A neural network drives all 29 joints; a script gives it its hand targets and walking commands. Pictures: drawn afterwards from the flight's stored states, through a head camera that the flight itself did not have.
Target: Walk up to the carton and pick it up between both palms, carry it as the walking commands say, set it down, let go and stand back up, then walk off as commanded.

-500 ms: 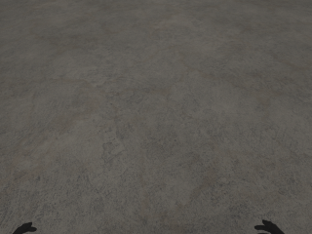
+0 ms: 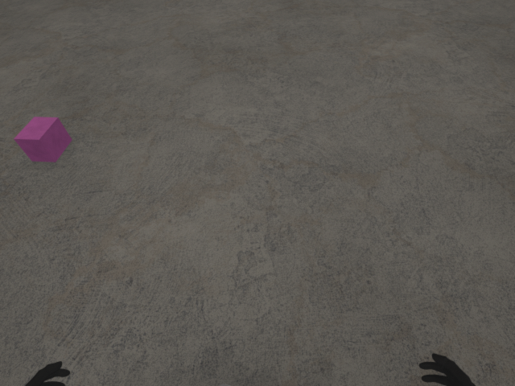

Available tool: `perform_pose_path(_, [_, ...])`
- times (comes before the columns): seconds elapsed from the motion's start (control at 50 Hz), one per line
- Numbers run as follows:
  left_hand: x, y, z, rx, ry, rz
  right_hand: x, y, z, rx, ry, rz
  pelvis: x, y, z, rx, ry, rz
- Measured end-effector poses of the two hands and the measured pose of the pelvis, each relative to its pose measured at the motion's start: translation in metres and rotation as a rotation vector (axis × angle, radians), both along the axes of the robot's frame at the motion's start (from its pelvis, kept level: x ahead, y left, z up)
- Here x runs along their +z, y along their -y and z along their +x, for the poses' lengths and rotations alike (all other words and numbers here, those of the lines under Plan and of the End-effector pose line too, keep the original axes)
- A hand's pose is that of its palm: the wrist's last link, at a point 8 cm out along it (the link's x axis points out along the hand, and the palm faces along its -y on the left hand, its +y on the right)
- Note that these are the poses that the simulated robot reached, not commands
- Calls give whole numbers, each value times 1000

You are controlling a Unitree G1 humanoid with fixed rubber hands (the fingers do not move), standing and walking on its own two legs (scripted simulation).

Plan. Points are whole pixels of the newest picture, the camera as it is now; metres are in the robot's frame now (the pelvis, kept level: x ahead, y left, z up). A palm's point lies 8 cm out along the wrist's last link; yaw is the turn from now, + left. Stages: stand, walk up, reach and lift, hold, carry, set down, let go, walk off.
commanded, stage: walk up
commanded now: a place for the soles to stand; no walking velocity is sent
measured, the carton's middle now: (44, 139) +1.42 +1.39 -0.67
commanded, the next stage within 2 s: none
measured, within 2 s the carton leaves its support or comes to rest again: neither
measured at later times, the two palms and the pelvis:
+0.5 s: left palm (36, 319) +0.23 +0.40 -0.06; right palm (377, 233) +0.45 -0.21 -0.09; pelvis +0.22 +0.04 +0.00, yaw +15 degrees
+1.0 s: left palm (39, 237) +0.40 +0.50 -0.07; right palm (313, 160) +0.68 -0.09 -0.10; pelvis +0.43 +0.15 -0.01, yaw +25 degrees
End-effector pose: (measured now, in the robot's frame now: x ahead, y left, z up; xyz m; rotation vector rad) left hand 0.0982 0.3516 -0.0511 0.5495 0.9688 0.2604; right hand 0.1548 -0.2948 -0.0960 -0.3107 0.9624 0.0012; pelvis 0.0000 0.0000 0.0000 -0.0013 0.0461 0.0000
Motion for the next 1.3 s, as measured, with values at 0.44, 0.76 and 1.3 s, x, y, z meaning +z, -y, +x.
perform_pose_path(0.44, [-15,-42,133,149,5,-39,2,-67,255,149,73,-23,-9,-40,193,214,27,30])
perform_pose_path(0.76, [-12,-111,143,430,-100,-15,-2,-200,457,425,80,7,-13,-107,332,371,13,-24])
perform_pose_path(1.3, [-5,-206,304,593,-61,-19,-4,-351,683,576,41,-15,-6,-221,541,540,26,-8])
